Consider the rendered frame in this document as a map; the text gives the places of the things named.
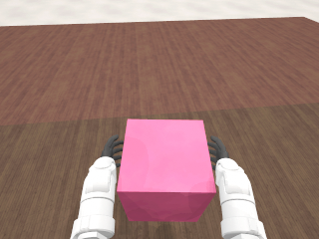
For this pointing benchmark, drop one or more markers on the right robot hand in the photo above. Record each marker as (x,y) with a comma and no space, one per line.
(219,152)

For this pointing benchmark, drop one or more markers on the right robot forearm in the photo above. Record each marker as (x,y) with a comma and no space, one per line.
(239,215)

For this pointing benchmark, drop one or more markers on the left robot hand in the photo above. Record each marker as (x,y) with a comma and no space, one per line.
(109,149)

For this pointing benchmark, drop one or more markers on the carton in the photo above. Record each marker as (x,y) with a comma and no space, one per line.
(166,173)

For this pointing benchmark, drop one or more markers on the left robot forearm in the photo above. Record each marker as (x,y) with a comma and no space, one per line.
(95,219)

